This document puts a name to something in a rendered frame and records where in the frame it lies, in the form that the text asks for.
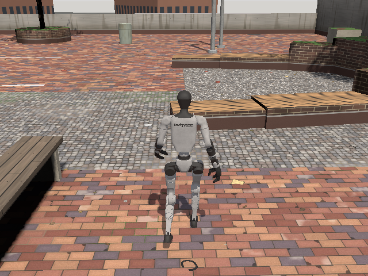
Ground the robot right upper arm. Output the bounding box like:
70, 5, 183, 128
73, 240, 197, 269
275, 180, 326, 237
196, 116, 212, 148

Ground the robot left forearm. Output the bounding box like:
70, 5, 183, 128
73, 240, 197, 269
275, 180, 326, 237
155, 138, 163, 154

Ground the robot left hand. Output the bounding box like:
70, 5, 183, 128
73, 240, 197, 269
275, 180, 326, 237
154, 150, 168, 159

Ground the left robot thigh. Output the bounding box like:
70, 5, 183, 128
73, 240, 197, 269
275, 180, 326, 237
164, 162, 176, 205

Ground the robot left upper arm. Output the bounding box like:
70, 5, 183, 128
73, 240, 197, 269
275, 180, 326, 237
157, 115, 173, 146

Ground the robot right hand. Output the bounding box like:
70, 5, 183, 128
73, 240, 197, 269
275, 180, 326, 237
208, 166, 221, 183

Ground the humanoid robot torso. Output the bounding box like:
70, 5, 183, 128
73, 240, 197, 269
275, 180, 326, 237
171, 113, 198, 173

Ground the robot right forearm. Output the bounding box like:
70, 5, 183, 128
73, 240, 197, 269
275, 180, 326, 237
206, 139, 220, 168

